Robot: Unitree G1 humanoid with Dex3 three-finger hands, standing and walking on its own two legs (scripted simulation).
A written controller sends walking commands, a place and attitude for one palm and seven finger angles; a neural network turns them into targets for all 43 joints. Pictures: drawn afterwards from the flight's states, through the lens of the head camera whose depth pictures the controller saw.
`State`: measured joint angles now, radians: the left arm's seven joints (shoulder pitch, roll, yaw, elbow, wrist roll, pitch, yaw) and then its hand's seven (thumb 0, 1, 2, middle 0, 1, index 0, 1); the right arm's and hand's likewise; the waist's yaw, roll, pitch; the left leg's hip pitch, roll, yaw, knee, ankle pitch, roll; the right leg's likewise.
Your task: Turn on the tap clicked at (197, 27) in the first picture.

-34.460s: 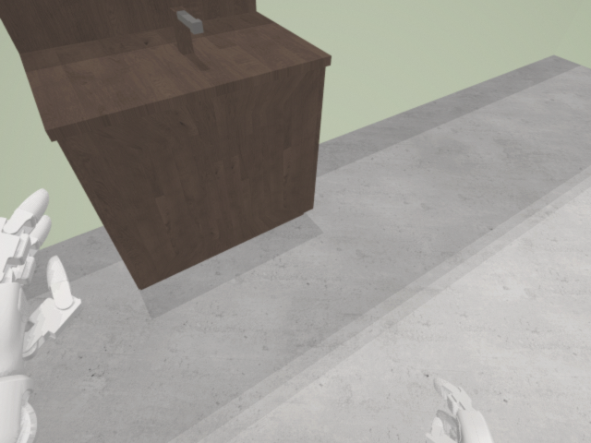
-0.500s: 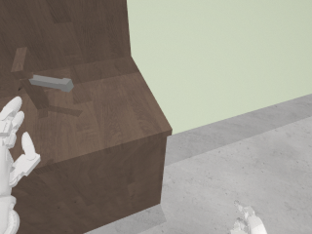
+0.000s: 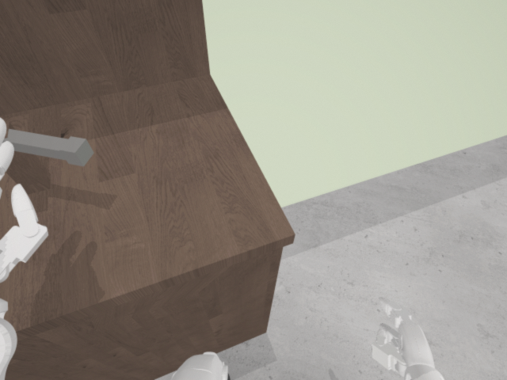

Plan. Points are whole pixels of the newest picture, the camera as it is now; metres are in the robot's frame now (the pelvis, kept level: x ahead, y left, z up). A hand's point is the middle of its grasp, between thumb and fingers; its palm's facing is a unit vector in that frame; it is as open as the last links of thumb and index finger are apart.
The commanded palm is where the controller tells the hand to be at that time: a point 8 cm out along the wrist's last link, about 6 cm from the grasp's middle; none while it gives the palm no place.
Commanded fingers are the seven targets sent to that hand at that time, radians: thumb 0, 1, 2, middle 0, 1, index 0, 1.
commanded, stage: come to a stop and stand still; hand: left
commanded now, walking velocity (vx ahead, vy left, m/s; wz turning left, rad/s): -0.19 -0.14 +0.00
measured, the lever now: (77, 151) +0.37 +0.29 +0.15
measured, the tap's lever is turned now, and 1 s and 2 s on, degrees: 57 57 57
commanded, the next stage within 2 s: look again from close up in 1.70 s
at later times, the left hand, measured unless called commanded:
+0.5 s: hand (66, 196) +0.27 +0.24 +0.18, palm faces +0.36 -0.86 -0.36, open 7.4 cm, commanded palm +0.20 +0.29 +0.21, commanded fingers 0.00 0.90 0.90 -0.20 -0.30 -0.20 -0.30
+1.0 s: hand (36, 238) +0.23 +0.27 +0.16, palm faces +0.28 -0.87 -0.40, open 7.4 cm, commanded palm +0.16 +0.31 +0.21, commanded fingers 0.00 0.90 0.90 -0.20 -0.30 -0.20 -0.30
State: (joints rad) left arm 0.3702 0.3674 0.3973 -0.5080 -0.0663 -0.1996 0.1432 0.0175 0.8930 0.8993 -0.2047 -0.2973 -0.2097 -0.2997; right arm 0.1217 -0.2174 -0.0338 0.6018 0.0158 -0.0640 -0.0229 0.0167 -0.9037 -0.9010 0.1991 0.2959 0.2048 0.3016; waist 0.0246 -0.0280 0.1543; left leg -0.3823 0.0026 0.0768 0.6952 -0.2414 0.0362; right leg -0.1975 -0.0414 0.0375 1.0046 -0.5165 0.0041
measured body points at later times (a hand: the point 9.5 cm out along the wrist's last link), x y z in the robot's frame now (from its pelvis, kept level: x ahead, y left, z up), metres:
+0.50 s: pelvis +0.05 +0.01 +0.03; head +0.09 +0.02 +0.48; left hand +0.25 +0.29 +0.20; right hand +0.25 -0.23 -0.04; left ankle +0.05 +0.11 -0.71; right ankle +0.04 -0.10 -0.71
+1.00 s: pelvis +0.00 +0.03 +0.03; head +0.03 +0.06 +0.47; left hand +0.21 +0.31 +0.18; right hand +0.14 -0.19 -0.06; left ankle +0.05 +0.11 -0.71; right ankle +0.04 -0.10 -0.71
